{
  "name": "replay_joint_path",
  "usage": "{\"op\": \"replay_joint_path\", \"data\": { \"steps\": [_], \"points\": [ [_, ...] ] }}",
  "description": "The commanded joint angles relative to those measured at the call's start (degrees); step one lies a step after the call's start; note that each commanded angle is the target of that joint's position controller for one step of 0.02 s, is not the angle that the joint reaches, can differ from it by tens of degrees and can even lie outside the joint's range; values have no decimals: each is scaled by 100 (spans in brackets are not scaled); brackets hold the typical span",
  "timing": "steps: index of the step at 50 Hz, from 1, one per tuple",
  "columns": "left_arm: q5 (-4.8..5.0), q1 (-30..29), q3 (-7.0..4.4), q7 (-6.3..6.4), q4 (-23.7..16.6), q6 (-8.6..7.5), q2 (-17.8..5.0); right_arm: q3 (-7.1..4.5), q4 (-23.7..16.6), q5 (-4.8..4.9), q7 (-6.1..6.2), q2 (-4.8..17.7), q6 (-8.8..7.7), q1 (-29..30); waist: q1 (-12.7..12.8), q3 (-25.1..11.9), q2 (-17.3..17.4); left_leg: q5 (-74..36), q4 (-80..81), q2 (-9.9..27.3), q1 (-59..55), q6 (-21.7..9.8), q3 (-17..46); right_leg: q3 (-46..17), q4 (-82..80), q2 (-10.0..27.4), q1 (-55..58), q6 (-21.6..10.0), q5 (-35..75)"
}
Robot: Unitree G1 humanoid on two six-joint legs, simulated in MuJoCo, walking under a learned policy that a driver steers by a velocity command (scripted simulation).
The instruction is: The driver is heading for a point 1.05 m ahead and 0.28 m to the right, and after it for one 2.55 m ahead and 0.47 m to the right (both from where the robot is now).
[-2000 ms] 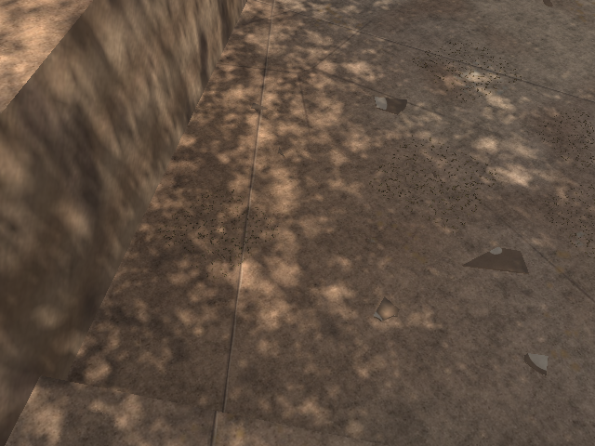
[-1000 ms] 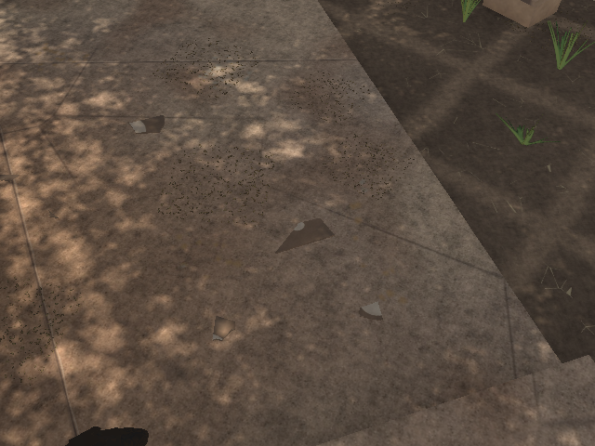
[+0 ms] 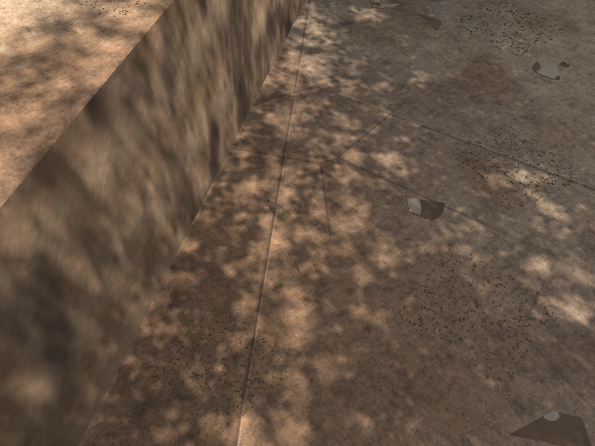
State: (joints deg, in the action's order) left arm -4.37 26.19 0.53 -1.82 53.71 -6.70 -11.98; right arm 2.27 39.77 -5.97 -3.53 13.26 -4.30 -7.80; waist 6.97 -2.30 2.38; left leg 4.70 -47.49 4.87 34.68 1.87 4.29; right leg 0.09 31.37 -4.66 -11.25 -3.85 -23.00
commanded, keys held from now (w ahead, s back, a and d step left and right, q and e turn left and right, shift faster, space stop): w+e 1.00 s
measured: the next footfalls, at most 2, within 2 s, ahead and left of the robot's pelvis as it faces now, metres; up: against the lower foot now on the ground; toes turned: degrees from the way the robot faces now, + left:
left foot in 0.04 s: +0.15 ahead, +0.15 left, -0.05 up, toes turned -3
right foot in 0.50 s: +0.48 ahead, -0.06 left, -0.12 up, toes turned -14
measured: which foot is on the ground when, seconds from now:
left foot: up 0.00-0.02, down 0.04-0.48, up 0.50-0.86, down 0.88-1.00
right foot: down 0.00-0.20, up 0.22-0.48, down 0.50-0.88, up 0.90-1.00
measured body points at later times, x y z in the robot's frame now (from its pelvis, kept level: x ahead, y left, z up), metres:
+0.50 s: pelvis +0.34 +0.02 -0.09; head +0.34 +0.01 +0.36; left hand +0.56 +0.24 -0.18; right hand +0.21 -0.26 -0.22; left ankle +0.15 +0.15 -0.75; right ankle +0.47 -0.06 -0.81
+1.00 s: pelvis +0.56 +0.05 -0.11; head +0.56 +0.06 +0.34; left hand +0.81 +0.21 -0.23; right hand +0.49 -0.23 -0.22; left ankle +0.67 +0.13 -0.84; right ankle +0.48 -0.05 -0.75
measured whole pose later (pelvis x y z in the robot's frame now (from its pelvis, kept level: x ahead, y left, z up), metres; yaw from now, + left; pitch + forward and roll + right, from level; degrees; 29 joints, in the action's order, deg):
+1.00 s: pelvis +0.56 +0.05 -0.11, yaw -34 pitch +0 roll +0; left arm 2.0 15.7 -5.0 0.8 42.6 -2.0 -15.6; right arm -4.2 45.4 -0.6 0.9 13.1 -4.8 -15.2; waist -1.1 -2.0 -2.0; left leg 13.6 -33.3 0.8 20.2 0.8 1.2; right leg -5.0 70.3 -4.1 -32.1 -3.5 -22.4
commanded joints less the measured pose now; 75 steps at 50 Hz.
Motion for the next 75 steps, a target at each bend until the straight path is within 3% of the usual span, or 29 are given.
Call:
{"op": "replay_joint_path", "data": {
  "steps": [1,6,8,9,10,12,14,17,20,21,23,25,26,28,29,30,35,40,43,45,47,53,65,68,69,70,71,72,75],
  "points": [
    [69,54,-190,120,-377,-210,-713,-110,-395,-76,144,605,25,454,105,218,-434,-883,1244,131,636,-19,184,-1936,365,1328,608,-1181,301],
    [378,1946,-310,138,338,-4,-901,-126,-859,65,141,474,-74,2800,1026,614,-456,155,2611,-556,21,91,-801,-1539,851,283,698,-583,692],
    [461,1495,-318,105,390,-54,-812,-158,-602,-81,102,425,-73,1924,238,612,-101,531,3350,-603,-1787,-95,-699,-1386,1315,-93,-122,-252,1785],
    [1145,910,-144,247,472,222,83,-349,-555,935,90,328,-471,1448,-374,444,855,-1948,2873,-382,-4111,-277,-82,-1850,1531,365,-2201,82,1794],
    [1189,-72,-157,389,101,299,-477,-380,-183,889,132,214,-566,-85,-1480,171,474,-2927,3278,178,-5343,-442,188,-1638,2656,266,-2919,282,1625],
    [893,-666,-214,452,-557,231,-614,-613,349,688,365,785,-460,-1444,-1727,-1263,769,-4661,2063,1497,-7418,-817,702,-826,4283,655,-4076,335,-219],
    [778,-1435,-346,466,-820,3,-913,-671,498,589,472,624,-336,-1709,-1942,35,845,-5512,2497,1288,-5983,-922,536,-377,4279,771,-4392,266,232],
    [778,-1444,-328,390,-851,-219,-53,-778,884,757,545,497,-510,-1828,-1474,1005,400,-4191,3337,843,-5165,-928,39,-123,3557,861,-4803,53,976],
    [607,-483,-431,29,-562,-511,237,-539,508,696,612,-296,-529,-4,-609,958,-307,-608,2904,-317,-1321,-566,-1525,672,-206,107,-457,485,4767],
    [317,-106,-478,-166,-496,-504,397,-632,556,739,561,-30,-551,-134,-522,350,-156,-706,2711,-85,-637,-745,-1235,610,-180,-153,1202,459,5981],
    [381,924,-606,-239,-406,-182,87,-746,438,987,504,340,-448,563,291,-118,-15,-1104,1251,-105,-528,-710,-1196,69,-61,-60,2205,262,5919],
    [258,1700,-641,44,-290,114,-245,-696,271,1082,415,145,-313,844,983,136,-1290,2121,-2083,-652,-76,-317,-1259,-415,-794,489,2573,-355,5445],
    [79,1403,-692,91,-645,41,-995,-642,-14,869,346,6,-272,-516,311,-440,-2557,3895,-3969,-792,997,-195,-227,-2287,356,1769,3615,-1466,6403],
    [464,308,-690,78,-1211,211,-1116,-675,156,656,253,784,-341,-1253,-159,-786,-623,3182,-3822,-481,1091,-279,488,-3206,-172,2009,2783,-2027,4696],
    [494,-482,-826,123,-1333,279,-1689,-665,44,934,256,809,-295,-1476,-785,-901,-659,2765,-4025,-320,1832,-236,578,-4962,-843,2827,2280,-2381,1286],
    [467,-880,-724,140,-1620,306,-1299,-728,170,890,355,1098,-168,-1189,-679,-702,387,2445,-3695,-122,1492,-134,585,-5773,-1192,2743,1102,-2206,-414],
    [401,-1705,-616,342,-1552,285,-1205,-666,252,367,543,772,58,-677,-994,563,-437,879,-1229,-17,-381,223,173,-2957,-1617,868,-2599,-1354,-63],
    [641,-1274,-654,356,-1377,430,-938,-605,52,614,456,407,-48,129,-565,-142,-577,38,740,-492,-1585,291,-178,-2193,-868,537,-1856,-1018,295],
    [646,-1153,-574,304,-1366,451,-583,-792,288,686,445,582,-90,-589,-1026,-50,-828,678,1400,-583,-2635,63,-161,-2463,-105,386,-1911,-686,-1049],
    [819,-846,-393,264,-1649,285,151,-1024,481,464,454,1513,-160,-1958,-1189,-500,1506,3063,3047,1878,-4398,-1288,3713,-1111,3366,-633,-3815,-107,-1593],
    [679,-1468,-609,269,-1728,273,-837,-964,319,537,460,1079,-154,-1397,-1194,245,884,4368,3383,1805,-3719,-1320,3873,-960,4426,244,-4742,-27,-428],
    [628,-1391,-677,229,-1704,496,-654,-779,501,540,481,582,-94,-774,-802,341,577,1369,3778,788,-2448,-923,733,-539,3773,774,-3570,285,1323],
    [600,-2457,-483,7,-2014,399,-456,-840,1253,799,404,1077,-64,-1495,-1095,795,347,660,3909,1280,-2996,-1103,-277,92,388,837,-2291,87,1518],
    [554,-1470,-669,12,-1662,368,-807,-802,1337,826,351,1144,27,-1330,-448,284,282,-1123,2543,997,-2815,-884,-696,516,-204,394,-416,-207,1350],
    [534,-416,-843,66,-1352,372,-1176,-731,1317,743,359,960,12,-1304,9,-386,-99,-1439,1057,674,-2077,-634,-1071,102,-48,622,1171,-384,1488],
    [475,334,-988,124,-1221,392,-1945,-495,1047,609,310,333,-93,-1534,95,-1188,-1841,655,-1460,-180,282,-154,-1219,-2629,-683,2242,3299,-1247,832],
    [468,561,-895,126,-1199,351,-1648,-548,1155,711,307,531,-266,-1499,149,-1834,-1672,2774,-2579,-493,942,-196,-71,-4252,-1570,2832,3381,-1560,438],
    [423,192,-757,107,-1166,280,-1326,-685,1026,923,304,898,-317,-1043,57,-1024,-1163,2458,-2928,-225,1433,-349,206,-3426,-1522,2711,2819,-1233,626],
    [432,-1029,-550,76,-1182,152,-673,-719,1011,786,426,724,-157,-696,-535,-15,-934,905,-2010,396,854,-490,161,-1377,-1961,1961,946,-641,1427]
  ]
}}
Over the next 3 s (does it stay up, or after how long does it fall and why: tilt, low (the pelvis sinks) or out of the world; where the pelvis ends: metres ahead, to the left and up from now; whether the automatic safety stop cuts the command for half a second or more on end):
stays up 1.43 -0.42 -0.12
